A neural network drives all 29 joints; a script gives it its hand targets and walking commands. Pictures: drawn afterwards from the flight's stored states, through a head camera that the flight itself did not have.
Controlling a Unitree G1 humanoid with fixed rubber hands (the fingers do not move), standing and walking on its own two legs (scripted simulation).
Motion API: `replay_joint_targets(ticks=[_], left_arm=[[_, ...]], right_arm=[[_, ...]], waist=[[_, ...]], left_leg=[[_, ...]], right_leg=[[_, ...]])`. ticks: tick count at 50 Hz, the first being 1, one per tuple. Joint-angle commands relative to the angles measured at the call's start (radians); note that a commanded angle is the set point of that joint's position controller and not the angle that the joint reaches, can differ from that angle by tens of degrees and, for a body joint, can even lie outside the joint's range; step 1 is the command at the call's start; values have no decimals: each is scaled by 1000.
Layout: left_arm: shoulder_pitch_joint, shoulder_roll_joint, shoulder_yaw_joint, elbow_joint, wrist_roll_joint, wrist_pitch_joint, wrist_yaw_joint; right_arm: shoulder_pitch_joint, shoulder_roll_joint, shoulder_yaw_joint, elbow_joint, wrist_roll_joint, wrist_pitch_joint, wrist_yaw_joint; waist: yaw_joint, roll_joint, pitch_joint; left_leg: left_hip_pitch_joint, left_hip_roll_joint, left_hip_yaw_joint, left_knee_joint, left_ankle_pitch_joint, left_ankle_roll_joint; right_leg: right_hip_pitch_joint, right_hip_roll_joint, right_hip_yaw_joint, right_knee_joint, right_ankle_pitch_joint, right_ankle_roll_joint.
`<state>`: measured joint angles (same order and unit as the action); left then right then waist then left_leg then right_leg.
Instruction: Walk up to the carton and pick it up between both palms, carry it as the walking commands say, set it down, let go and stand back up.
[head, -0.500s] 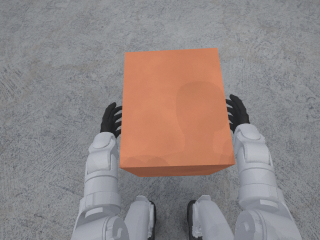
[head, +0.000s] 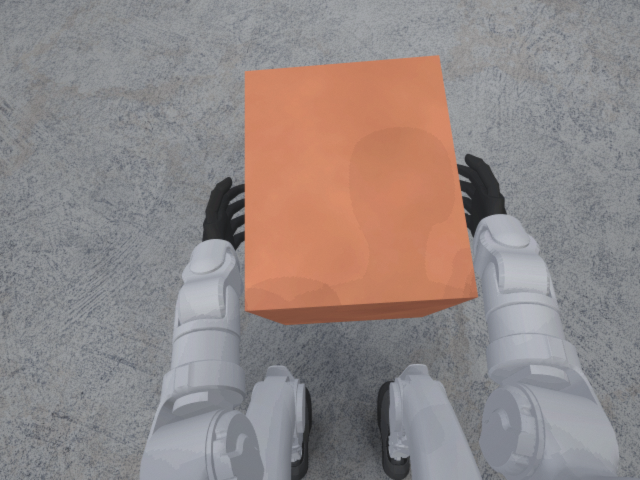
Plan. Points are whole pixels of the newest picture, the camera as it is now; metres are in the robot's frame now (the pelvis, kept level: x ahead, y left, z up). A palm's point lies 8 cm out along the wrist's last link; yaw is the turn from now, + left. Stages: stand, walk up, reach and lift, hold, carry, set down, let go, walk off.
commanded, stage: set down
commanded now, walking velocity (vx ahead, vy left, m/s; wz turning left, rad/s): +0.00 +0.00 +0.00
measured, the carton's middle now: (348, 214) +0.47 +0.00 -0.15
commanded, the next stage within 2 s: none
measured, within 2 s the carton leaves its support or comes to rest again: neither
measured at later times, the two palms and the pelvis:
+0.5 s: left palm (243, 240) +0.44 +0.15 -0.16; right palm (463, 221) +0.46 -0.17 -0.16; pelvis -0.02 +0.00 -0.08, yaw +0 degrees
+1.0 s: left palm (257, 238) +0.47 +0.15 -0.25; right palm (448, 221) +0.49 -0.18 -0.25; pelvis -0.03 +0.00 -0.15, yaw +1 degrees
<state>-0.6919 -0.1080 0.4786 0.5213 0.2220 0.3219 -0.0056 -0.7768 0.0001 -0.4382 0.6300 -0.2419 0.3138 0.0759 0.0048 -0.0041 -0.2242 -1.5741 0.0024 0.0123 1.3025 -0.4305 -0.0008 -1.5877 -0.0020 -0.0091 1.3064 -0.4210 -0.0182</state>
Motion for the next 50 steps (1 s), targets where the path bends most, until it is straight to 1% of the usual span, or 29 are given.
replay_joint_targets(ticks=[1,12,24,35,50], left_arm=[[-616,-882,-567,35,-130,-32,-193],[-715,-849,-559,42,-160,-41,-167],[-853,-813,-538,50,-188,-28,-159],[-967,-785,-516,63,-205,-16,-152],[-1094,-739,-502,74,-229,-18,-139]], right_arm=[[-474,930,508,76,123,-10,212],[-574,896,508,85,139,-18,184],[-704,868,501,100,155,-4,162],[-816,840,488,124,167,7,154],[-935,772,483,150,189,2,156]], waist=[[-1,-10,-803],[-1,-18,-879],[2,-31,-923],[5,-40,-938],[3,-41,-934]], left_leg=[[367,-149,-20,-74,251,-17],[236,-159,-1,46,225,-23],[99,-168,26,169,178,-26],[6,-171,46,265,157,-30],[-67,-166,60,388,156,-34]], right_leg=[[453,145,33,-70,283,9],[356,152,22,45,271,19],[293,154,12,159,243,26],[231,152,1,256,227,26],[134,141,-15,383,223,22]])
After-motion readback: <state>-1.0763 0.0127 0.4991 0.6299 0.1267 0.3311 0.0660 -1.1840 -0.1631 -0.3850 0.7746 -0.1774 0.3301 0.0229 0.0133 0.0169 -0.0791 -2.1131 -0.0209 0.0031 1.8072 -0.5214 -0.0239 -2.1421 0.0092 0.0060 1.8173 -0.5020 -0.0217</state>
